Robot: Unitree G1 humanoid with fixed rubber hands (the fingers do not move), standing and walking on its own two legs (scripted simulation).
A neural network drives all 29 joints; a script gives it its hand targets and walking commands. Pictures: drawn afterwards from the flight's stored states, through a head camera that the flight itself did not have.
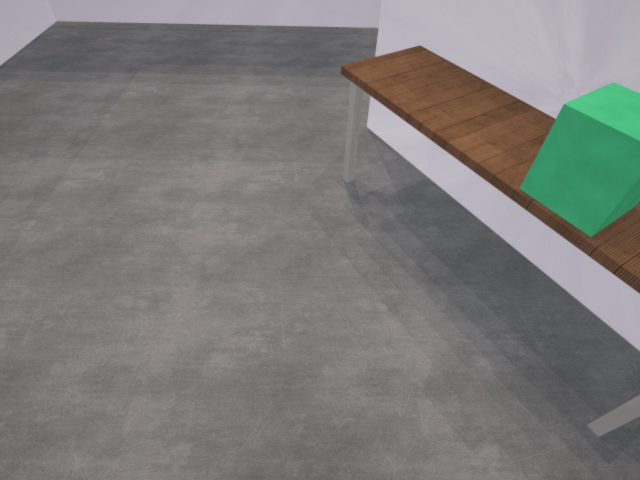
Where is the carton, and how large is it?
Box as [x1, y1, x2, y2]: [519, 82, 639, 236]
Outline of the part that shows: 613,82 569,101 563,105 519,188 590,236 632,208 639,201 639,93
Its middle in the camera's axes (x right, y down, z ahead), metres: +0.68 -0.19 +0.93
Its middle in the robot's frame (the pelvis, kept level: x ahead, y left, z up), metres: +0.84 -0.66 -0.08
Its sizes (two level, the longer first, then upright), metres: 0.210 0.200 0.250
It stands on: a table, 0.57 m high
